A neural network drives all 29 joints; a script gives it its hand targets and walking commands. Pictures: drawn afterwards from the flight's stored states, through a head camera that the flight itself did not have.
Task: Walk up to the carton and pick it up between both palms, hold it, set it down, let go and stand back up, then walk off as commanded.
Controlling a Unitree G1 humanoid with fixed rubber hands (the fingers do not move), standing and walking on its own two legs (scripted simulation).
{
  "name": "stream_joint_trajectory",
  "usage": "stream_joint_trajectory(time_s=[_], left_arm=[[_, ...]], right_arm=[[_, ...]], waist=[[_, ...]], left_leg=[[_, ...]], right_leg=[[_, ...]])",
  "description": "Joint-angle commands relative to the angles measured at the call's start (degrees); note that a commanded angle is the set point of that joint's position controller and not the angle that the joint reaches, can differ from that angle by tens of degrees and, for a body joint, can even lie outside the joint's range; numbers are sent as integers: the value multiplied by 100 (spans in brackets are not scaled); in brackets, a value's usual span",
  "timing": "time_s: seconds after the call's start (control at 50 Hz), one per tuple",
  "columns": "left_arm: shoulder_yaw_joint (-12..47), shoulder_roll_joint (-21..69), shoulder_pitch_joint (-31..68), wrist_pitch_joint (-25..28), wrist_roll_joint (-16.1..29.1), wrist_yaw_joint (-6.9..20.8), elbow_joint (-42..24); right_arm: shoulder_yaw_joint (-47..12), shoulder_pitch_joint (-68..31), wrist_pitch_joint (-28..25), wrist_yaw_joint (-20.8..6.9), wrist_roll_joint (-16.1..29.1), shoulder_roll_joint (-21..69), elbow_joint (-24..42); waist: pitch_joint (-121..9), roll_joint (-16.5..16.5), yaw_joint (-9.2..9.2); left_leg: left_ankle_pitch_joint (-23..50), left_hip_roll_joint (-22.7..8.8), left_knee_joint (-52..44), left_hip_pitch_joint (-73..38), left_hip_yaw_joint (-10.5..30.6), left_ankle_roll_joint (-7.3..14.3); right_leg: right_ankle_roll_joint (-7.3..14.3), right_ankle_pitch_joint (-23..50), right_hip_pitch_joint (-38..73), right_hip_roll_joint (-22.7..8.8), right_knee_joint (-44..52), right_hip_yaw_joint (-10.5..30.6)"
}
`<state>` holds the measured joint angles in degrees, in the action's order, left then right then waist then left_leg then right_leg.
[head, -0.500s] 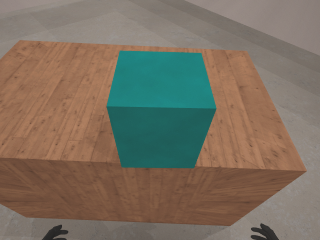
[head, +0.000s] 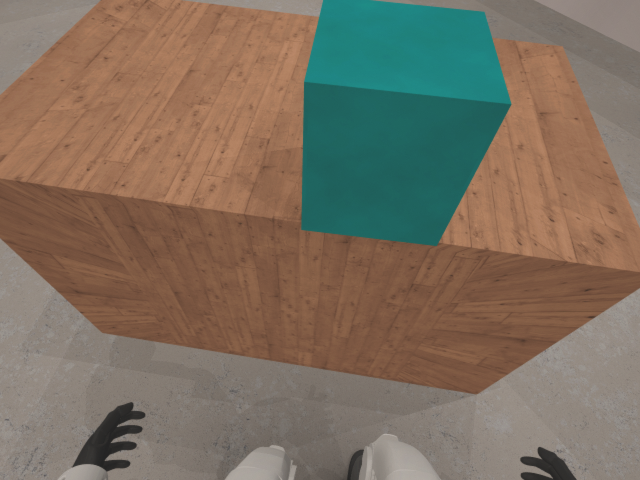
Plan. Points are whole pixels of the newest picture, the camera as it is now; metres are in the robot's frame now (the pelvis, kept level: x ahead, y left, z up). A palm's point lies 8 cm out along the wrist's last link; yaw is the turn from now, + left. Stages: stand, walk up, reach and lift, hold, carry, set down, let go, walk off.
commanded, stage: walk off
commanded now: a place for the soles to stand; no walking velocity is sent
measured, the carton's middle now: (384, 130) +0.56 -0.06 +0.11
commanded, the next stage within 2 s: none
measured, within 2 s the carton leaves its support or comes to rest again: neither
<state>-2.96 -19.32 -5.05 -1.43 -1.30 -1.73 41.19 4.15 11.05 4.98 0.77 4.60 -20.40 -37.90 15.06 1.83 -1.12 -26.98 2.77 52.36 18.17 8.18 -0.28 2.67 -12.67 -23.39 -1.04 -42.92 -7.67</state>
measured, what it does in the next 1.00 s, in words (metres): walks backwards: right foot, then left foot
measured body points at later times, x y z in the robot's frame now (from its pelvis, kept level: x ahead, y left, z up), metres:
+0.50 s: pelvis -0.15 +0.01 +0.00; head -0.11 +0.01 +0.45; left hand +0.00 +0.30 -0.11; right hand -0.08 -0.31 -0.09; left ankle +0.02 +0.11 -0.70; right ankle -0.12 -0.11 -0.68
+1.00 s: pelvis -0.35 +0.03 +0.00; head -0.34 +0.02 +0.45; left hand -0.19 +0.33 -0.08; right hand -0.33 -0.30 -0.10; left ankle -0.32 +0.13 -0.70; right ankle -0.16 -0.10 -0.67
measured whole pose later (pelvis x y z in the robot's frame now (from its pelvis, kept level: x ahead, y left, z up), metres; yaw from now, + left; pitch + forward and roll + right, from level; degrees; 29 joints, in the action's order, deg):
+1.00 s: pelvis -0.35 +0.03 +0.00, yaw -3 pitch -9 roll +1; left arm -3.9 -22.3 -8.9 -3.6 -1.7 -0.9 41.3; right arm 4.2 22.3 3.4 0.0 4.4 -23.5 -39.2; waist 10.7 -0.2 1.6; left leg -23.9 4.1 47.4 15.4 0.6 2.9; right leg 2.2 -27.2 -33.1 0.0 -50.1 2.3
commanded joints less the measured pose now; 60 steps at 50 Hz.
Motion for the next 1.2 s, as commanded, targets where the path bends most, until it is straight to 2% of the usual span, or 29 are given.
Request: stream_joint_trajectory(time_s=[0.0,0.02,0.04,0.08,0.12,0.16,0.22,0.28,0.32,0.4,0.46,0.5,0.54,0.56,0.6,0.62,0.72,0.76,0.86,0.9,0.92,0.94,0.96,0.98,1.02,1.04,1.08,1.16,1.18], left_arm=[[-455,-1506,-402,-52,112,35,-339],[-476,-1490,-510,-81,118,12,-272],[-594,-1728,-252,-63,43,-55,-459],[-556,-1767,-239,-22,84,-12,-325],[-569,-1712,-871,-105,128,4,-152],[-528,-1737,-1096,-89,136,24,-167],[-486,-1689,-1103,-52,72,31,-243],[-449,-1569,-1019,-78,88,49,-302],[-478,-1647,-1120,-94,65,83,-155],[-534,-1650,-1413,-161,45,158,-192],[-603,-1583,-2098,-115,56,265,-6],[-659,-1553,-2431,-107,31,319,135],[-723,-2119,-1176,-56,-180,240,-433],[-713,-2228,-594,-90,-171,205,-533],[-625,-2165,158,-58,-146,94,-584],[-591,-2030,472,-48,-134,97,-716],[-586,-1650,-208,-20,-94,11,-730],[-619,-1665,-225,-6,-103,10,-601],[-699,-1991,-105,-74,-153,41,-364],[-666,-1876,-213,-139,-94,73,-215],[-565,-1640,-261,-180,-32,35,-129],[-606,-1377,-404,-188,-9,10,-99],[-746,-1666,197,-116,-1,-23,-534],[-785,-1997,278,-6,28,19,-724],[-699,-1856,-794,45,134,124,-310],[-718,-1915,-1320,33,141,137,-24],[-595,-1682,-1540,146,176,192,-90],[-625,-1777,-1700,280,108,362,-166],[-671,-1690,-1777,292,83,331,-205]], right_arm=[[565,809,-256,-113,-950,-1587,-5],[572,488,-258,-88,-952,-1973,162],[603,228,-237,-64,-870,-2261,261],[416,-194,-296,32,-915,-1869,430],[363,-511,-373,79,-876,-1666,514],[373,-348,-411,94,-768,-1564,436],[392,62,-437,147,-709,-1539,315],[385,258,-453,164,-699,-1513,294],[422,278,-401,119,-704,-1608,222],[483,79,-345,118,-756,-1849,382],[511,-543,-259,119,-745,-1967,567],[466,-596,-215,138,-735,-1765,548],[374,-272,-179,232,-647,-1486,242],[475,-101,-166,239,-648,-1765,2],[531,262,-119,171,-494,-1876,-210],[536,987,-82,121,-493,-1962,-416],[449,1419,-123,27,-566,-1872,-282],[426,1548,-167,-1,-602,-1694,-322],[470,2290,-268,-141,-647,-1505,-601],[574,2790,-327,-137,-710,-1476,-795],[650,2794,-321,-149,-762,-1572,-850],[641,2321,-311,-116,-916,-1882,-591],[626,1422,-357,-71,-890,-2573,-65],[546,524,-464,1,-862,-2579,242],[402,-695,-459,47,-913,-2214,486],[340,-712,-490,38,-873,-2070,384],[244,-44,-551,-25,-847,-1673,301],[528,768,-522,-150,-989,-2152,139],[525,829,-520,-195,-985,-2151,72]], waist=[[-1486,853,376],[-1430,1651,389],[-957,1323,582],[-271,514,278],[-577,436,70],[-1009,271,135],[-1587,234,326],[-1620,446,408],[-1419,559,426],[-1398,1092,281],[-1374,1259,-246],[-1529,528,-518],[-605,-1474,-365],[-361,-1075,-206],[21,-1049,184],[-226,-1540,411],[-1151,-470,213],[-1502,-650,173],[-1886,-1542,331],[-2022,-1281,650],[-1910,-373,865],[-1585,1254,873],[-657,1328,771],[-43,417,447],[-186,420,-313],[-304,294,-365],[-787,429,-43],[-1361,1605,254],[-1440,1387,235]], left_leg=[[-206,-1102,-2972,-760,1479,1006],[-432,-2011,-3651,62,2928,1306],[-1166,-2248,-4189,1292,3559,1542],[-592,-1904,-3920,1644,2963,983],[74,-1545,-3385,734,1935,597],[478,-1489,-3151,-289,1692,672],[1408,-1650,-2678,-1318,1579,1260],[1682,-1793,-2675,-1292,1658,1361],[744,-1662,-2914,-925,1463,1122],[-250,-1965,-3224,226,1528,1328],[-660,-1984,-3179,1307,1063,1041],[-1575,-1146,-1771,2610,365,656],[-771,748,1772,2196,-173,128],[-436,700,2387,1294,302,149],[172,829,3066,996,721,209],[308,827,3053,971,634,160],[185,627,2831,1492,400,1],[-284,344,1861,1448,265,16],[-1409,-64,-1019,-314,-581,391],[-432,13,-2214,-1905,-931,514],[-341,1,-2538,-1917,-621,655],[-2073,-1177,-3349,-489,1251,1116],[-4399,-2687,-4945,1814,4147,1799],[-4150,-2972,-4927,3004,4645,1922],[-2530,-2349,-4341,3166,2611,1501],[-2199,-1970,-4166,2597,1828,1172],[-1758,-1584,-3711,1301,1469,1086],[-1566,-1259,-3410,-469,879,1017],[-1176,-1308,-3279,-477,807,1036]], right_leg=[[108,-2004,-984,-132,-772,1150],[-204,-2431,-924,852,-2287,874],[-70,-2620,-542,892,-3047,1616],[-78,-1832,-515,848,-3318,2143],[-86,-1168,-839,1091,-3590,2287],[-206,-1147,-978,1106,-3532,2207],[-338,-1657,-1166,907,-3162,2114],[-299,-1819,-944,868,-2582,2007],[-297,-1773,-690,907,-2222,1854],[-148,-1954,94,719,-1706,1383],[105,-2071,1370,169,73,1306],[327,-1940,2159,50,642,2025],[773,-4096,-1012,-1798,3121,4968],[777,-4547,-2090,-1864,3505,5191],[34,-4314,-2720,-1381,3688,4104],[-162,-4058,-2231,-1071,3440,3487],[225,-3364,328,-1366,2612,3469],[648,-3133,900,-1493,2439,3441],[578,-2893,288,-1347,2310,2535],[96,-3354,-829,-776,1760,1927],[-111,-3793,-1361,-213,662,1387],[-196,-3012,-1310,878,-2094,802],[-340,-2280,-1645,1100,-3421,1441],[-210,-1863,-761,717,-3521,2350],[-263,-1021,-17,872,-4407,1983],[-300,-936,-157,1065,-4540,1589],[-391,-1115,-156,785,-3360,1529],[-247,-2486,-79,322,-679,915],[-141,-2698,417,238,246,793]])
